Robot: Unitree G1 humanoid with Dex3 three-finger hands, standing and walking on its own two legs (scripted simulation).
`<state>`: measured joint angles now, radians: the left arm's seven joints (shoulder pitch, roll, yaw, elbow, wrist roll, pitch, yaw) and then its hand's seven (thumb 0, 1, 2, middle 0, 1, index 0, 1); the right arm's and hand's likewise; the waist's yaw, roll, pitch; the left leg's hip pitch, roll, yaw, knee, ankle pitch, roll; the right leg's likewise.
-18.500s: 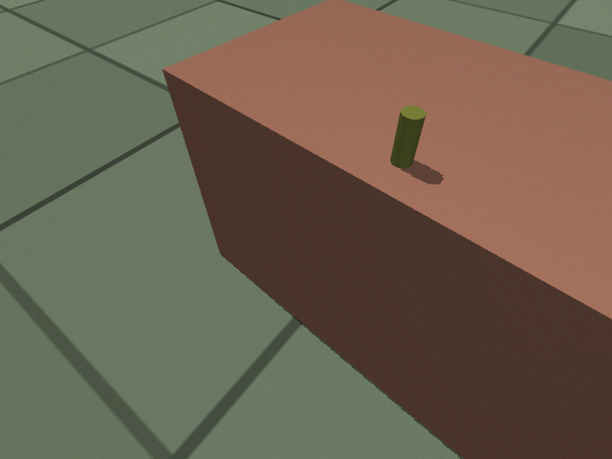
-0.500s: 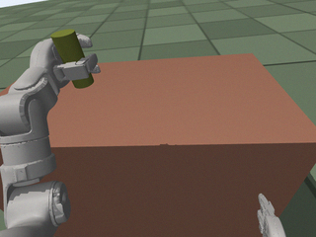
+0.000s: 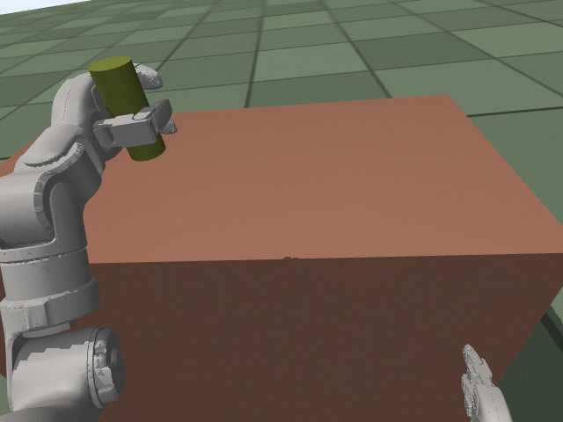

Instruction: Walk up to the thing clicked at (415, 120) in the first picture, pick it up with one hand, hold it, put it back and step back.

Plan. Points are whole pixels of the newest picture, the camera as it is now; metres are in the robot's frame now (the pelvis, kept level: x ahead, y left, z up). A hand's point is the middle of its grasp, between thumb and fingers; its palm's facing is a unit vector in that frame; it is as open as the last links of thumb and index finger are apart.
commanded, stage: hold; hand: left
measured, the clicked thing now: (130, 111) +0.34 +0.17 +0.34
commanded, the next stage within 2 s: crouch in 0.04 s
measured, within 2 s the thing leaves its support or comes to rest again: neither
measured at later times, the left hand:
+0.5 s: hand (160, 135) +0.38 +0.17 +0.29, palm faces +0.13 -0.99 +0.03, open 5.6 cm
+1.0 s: hand (173, 158) +0.44 +0.19 +0.22, palm faces +0.17 -0.99 +0.00, open 5.6 cm
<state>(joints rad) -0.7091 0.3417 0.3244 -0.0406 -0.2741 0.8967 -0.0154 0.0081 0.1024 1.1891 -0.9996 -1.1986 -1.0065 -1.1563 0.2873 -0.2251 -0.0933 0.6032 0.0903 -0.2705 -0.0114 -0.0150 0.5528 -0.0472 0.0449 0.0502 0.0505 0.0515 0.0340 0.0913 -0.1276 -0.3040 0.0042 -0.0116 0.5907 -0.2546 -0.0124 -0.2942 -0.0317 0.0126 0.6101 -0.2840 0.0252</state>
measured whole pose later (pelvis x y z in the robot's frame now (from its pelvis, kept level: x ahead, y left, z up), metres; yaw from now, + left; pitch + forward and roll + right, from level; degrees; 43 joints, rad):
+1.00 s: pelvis +0.01 +0.00 +0.00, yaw -1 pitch +3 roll +0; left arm -0.74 0.38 0.31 0.57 -0.17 0.33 -0.04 0.01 0.10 1.20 -1.00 -1.20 -1.01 -1.16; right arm 0.26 -0.22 -0.07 0.69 0.03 -0.32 -0.06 -0.01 0.55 -0.04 0.05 0.05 0.05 0.05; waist -0.02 0.05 -0.08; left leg -0.38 0.02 0.00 0.59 -0.25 -0.02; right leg -0.37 -0.02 0.02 0.59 -0.27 0.02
